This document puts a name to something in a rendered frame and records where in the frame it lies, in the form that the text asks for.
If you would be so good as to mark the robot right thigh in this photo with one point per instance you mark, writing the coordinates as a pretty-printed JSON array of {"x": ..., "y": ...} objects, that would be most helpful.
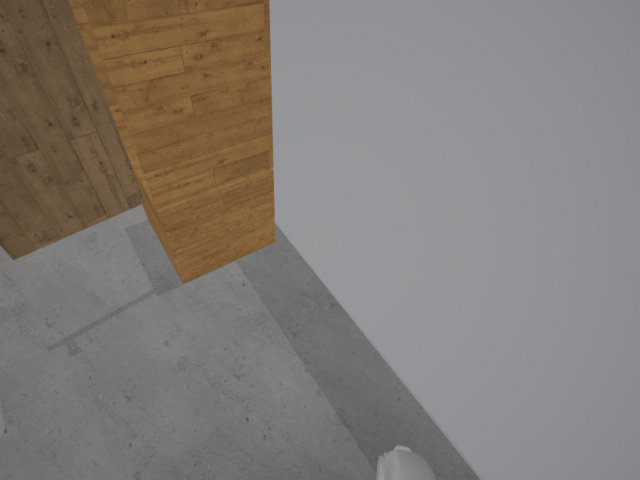
[{"x": 404, "y": 465}]

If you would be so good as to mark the cupboard door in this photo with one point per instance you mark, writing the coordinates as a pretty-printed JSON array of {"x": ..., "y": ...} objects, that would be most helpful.
[{"x": 63, "y": 165}]

